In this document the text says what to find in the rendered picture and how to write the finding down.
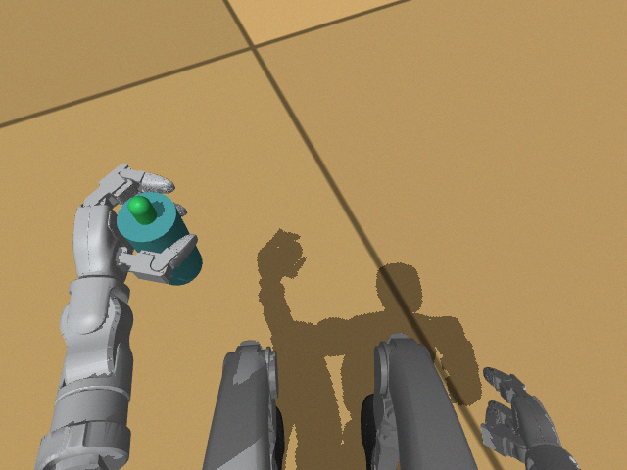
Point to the right robot hand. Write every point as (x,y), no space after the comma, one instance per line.
(525,425)

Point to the right robot arm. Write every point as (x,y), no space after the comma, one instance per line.
(549,457)

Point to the left robot arm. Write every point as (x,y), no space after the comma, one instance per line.
(88,429)

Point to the right robot foot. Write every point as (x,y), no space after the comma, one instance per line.
(368,431)

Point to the left robot hand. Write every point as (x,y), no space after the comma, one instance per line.
(98,246)

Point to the bottle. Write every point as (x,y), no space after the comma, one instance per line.
(150,222)

